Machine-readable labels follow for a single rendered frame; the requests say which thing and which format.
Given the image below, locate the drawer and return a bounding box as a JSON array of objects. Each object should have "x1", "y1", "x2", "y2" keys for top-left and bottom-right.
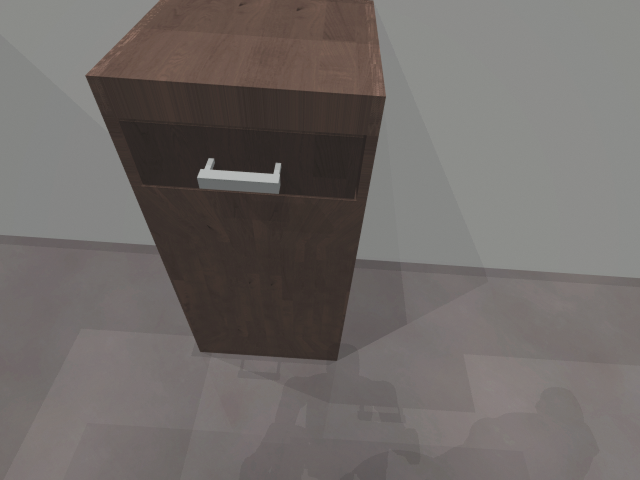
[{"x1": 119, "y1": 118, "x2": 363, "y2": 199}]

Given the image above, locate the cabinet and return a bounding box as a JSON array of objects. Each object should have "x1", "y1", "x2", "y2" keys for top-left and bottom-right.
[{"x1": 85, "y1": 0, "x2": 386, "y2": 361}]

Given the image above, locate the handle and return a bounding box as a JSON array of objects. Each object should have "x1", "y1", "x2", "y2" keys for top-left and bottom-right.
[{"x1": 197, "y1": 158, "x2": 281, "y2": 194}]

